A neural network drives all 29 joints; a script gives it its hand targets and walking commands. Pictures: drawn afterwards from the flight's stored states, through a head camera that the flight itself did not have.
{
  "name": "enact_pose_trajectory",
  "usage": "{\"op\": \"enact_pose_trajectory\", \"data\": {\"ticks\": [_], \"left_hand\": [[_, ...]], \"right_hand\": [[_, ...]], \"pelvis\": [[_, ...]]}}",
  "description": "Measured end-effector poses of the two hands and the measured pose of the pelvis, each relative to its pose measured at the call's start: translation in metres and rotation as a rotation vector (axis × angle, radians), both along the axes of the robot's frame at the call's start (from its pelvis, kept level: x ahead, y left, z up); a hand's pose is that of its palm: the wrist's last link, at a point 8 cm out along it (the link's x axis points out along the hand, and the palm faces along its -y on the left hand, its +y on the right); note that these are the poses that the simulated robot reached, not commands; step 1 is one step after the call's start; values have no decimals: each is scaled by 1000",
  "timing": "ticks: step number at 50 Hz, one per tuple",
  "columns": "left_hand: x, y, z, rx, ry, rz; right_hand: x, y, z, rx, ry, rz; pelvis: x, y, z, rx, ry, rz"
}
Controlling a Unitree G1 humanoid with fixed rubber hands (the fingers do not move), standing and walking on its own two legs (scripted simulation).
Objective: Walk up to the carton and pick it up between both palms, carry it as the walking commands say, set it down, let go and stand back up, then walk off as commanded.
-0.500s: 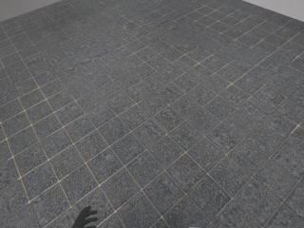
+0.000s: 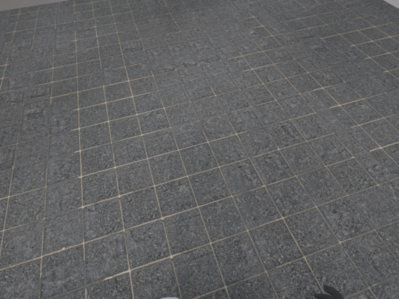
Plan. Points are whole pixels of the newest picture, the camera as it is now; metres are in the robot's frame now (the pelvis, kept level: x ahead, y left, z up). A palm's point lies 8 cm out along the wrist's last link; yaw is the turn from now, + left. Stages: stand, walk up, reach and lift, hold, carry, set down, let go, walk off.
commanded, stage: walk up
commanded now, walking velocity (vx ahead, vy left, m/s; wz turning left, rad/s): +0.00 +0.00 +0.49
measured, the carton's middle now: out of the picture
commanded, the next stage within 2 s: none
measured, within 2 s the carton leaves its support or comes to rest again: neither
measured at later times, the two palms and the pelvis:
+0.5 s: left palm out of the picture +0.10 +0.29 -0.11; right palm out of the picture +0.08 -0.23 -0.12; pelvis +0.00 +0.02 +0.00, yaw +13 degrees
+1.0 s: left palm out of the picture -0.18 +0.25 -0.11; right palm (274, 252) +0.24 -0.13 -0.12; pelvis +0.01 +0.04 +0.01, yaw +30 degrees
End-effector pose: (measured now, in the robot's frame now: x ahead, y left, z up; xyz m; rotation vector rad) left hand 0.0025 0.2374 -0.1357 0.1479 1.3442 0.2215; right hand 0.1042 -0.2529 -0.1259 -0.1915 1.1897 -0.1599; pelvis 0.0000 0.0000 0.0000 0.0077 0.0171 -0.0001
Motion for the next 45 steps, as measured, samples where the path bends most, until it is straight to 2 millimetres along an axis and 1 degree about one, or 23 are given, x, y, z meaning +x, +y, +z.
{"op": "enact_pose_trajectory", "data": {"ticks": [3, 4, 6, 9, 11, 16, 18, 21, 24, 27, 29, 31, 36, 41, 43, 45], "left_hand": [[-7, 21, -16, -14, 14, 39], [-7, 27, -19, -13, 19, 45], [0, 38, -16, -6, 7, 50], [21, 52, -6, 3, -63, 57], [37, 61, 1, 14, -119, 61], [67, 75, 14, 46, -205, 58], [76, 76, 17, 55, -226, 59], [88, 70, 21, 60, -252, 61], [95, 58, 25, 60, -272, 67], [94, 42, 26, 66, -272, 58], [88, 33, 23, 85, -278, 58], [72, 23, 22, 91, -245, 66], [24, 5, 24, 70, -157, 168], [-31, -1, 22, 63, -98, 298], [-56, 0, 19, 61, -66, 344], [-85, 3, 18, 67, -22, 388]], "right_hand": [[22, 19, 0, -22, -66, 36], [26, 25, 1, -25, -79, 43], [28, 36, 5, -29, -90, 59], [20, 49, 9, -36, -58, 88], [13, 53, 11, -40, -29, 105], [-2, 54, 13, -40, 7, 122], [-8, 50, 13, -42, 18, 125], [-17, 40, 10, -47, 46, 129], [-26, 26, 5, -47, 88, 134], [-30, 13, -5, -35, 123, 128], [-28, 6, -16, -21, 136, 140], [-22, 5, -21, -11, 145, 161], [3, 14, -17, 28, 144, 259], [42, 32, -11, 33, 113, 375], [61, 44, -7, 25, 90, 424], [82, 60, -2, 24, 68, 475]], "pelvis": [[3, 17, -11, -20, -7, 33], [3, 21, -12, -16, -14, 39], [3, 28, -9, -25, -26, 51], [3, 35, -2, -40, -30, 90], [2, 38, 2, -46, -30, 113], [1, 38, 6, -43, -28, 152], [0, 36, 6, -39, -26, 166], [0, 31, 6, -33, -18, 191], [-1, 23, 5, -28, -7, 216], [0, 12, 3, -22, 11, 247], [1, 2, -5, -2, 22, 260], [0, -3, -4, -9, 16, 278], [2, -9, 5, 14, 20, 353], [2, -6, 8, 34, 21, 415], [2, -2, 7, 33, 25, 435], [1, 6, 7, 27, 31, 456]]}}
